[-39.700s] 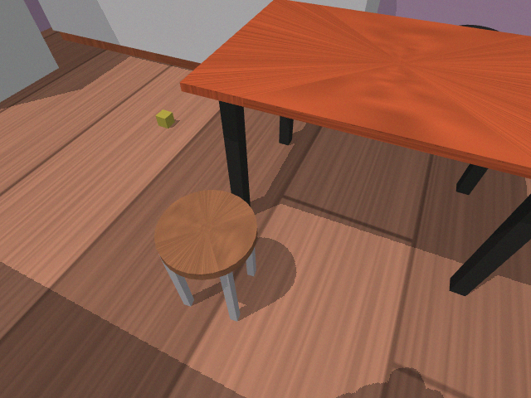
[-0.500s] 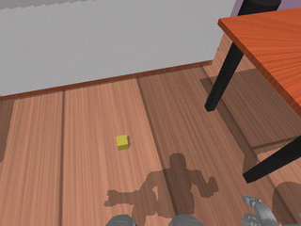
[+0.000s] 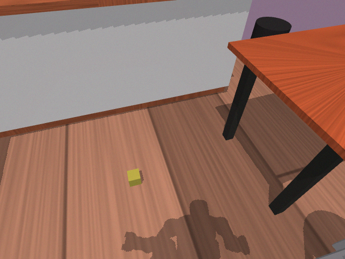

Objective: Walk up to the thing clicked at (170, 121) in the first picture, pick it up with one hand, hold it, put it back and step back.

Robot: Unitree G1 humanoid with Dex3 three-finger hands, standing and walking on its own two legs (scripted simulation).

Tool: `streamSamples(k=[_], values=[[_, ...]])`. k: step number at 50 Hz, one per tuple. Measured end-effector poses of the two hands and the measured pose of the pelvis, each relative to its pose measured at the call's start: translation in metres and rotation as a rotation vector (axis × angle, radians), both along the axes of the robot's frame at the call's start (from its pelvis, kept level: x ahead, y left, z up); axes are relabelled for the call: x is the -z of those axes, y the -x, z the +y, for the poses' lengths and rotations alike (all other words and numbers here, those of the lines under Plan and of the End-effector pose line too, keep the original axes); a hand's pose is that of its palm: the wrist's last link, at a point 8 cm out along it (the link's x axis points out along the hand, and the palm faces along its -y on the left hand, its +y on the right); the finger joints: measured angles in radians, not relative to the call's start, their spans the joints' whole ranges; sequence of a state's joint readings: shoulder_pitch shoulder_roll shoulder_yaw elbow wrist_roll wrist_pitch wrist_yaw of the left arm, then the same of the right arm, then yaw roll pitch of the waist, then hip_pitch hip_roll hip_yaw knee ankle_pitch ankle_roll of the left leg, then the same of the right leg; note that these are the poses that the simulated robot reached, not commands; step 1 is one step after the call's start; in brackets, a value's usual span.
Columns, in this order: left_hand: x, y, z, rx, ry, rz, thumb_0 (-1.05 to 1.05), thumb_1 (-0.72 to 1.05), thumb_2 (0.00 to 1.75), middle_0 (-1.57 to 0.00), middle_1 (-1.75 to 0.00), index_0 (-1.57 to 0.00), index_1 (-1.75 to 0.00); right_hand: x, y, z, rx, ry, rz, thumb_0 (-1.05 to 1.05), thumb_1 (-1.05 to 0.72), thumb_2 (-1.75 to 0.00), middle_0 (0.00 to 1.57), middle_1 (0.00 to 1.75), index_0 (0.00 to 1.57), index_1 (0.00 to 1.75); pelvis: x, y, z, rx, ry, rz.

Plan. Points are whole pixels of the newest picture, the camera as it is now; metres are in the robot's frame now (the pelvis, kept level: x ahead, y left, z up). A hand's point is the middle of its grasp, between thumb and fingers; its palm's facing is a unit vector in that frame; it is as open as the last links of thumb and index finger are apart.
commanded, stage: walk up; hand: left
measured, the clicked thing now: (134, 177) +0.70 +0.22 -0.73
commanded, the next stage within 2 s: stand in 0.60 s
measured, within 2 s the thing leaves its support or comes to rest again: neither
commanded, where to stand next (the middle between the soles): +0.33 -0.03 m, yaw +1 degrees
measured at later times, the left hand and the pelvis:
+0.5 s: hand out of the picture +0.12 +0.25 -0.15, palm faces +0.03 -0.94 -0.33, open 7.4 cm; pelvis +0.03 -0.01 +0.01, yaw +1 degrees
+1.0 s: hand out of the picture +0.10 +0.26 -0.14, palm faces -0.01 -0.94 -0.34, open 7.4 cm; pelvis +0.01 +0.00 +0.01, yaw +0 degrees
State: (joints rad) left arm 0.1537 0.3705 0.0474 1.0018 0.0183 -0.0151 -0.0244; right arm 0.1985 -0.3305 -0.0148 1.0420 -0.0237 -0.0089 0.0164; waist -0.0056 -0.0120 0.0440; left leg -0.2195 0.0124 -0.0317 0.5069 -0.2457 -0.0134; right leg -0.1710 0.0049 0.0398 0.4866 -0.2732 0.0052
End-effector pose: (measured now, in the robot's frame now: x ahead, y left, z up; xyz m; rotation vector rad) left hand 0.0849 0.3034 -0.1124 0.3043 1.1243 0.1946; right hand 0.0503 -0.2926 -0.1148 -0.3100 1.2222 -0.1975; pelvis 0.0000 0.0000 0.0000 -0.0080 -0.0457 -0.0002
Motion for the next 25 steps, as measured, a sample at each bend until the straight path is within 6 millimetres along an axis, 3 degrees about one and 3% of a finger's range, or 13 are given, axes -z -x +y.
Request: streamSamples(k=[17,25], values=[[-0.004,-0.017,-0.009,-0.043,-0.002,0.033,0.01,0.90,0.90,-0.20,-0.30,-0.20,-0.30,-0.006,-0.065,-0.010,-0.036,0.013,-0.065,0.01,-0.91,-0.90,0.20,0.30,0.20,0.30,-0.005,-0.022,-0.007,-0.013,0.000,0.015],[-0.001,-0.022,-0.010,-0.047,0.003,0.041,0.01,0.90,0.90,-0.20,-0.30,-0.20,-0.30,-0.009,-0.083,-0.005,-0.043,0.009,-0.081,0.01,-0.91,-0.90,0.20,0.30,0.20,0.30,-0.006,-0.026,-0.007,-0.011,0.001,0.012]])
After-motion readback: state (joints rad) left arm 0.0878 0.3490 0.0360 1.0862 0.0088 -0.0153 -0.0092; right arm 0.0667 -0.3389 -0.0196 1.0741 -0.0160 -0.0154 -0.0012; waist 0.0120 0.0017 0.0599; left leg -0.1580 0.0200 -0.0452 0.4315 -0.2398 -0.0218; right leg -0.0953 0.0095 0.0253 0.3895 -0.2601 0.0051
